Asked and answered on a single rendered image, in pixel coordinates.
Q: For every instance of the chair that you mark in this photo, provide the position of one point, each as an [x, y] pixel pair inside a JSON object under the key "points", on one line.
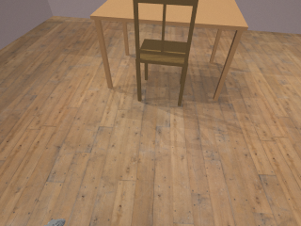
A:
{"points": [[163, 52]]}

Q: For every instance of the table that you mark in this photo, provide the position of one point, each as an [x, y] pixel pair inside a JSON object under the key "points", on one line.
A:
{"points": [[215, 14]]}

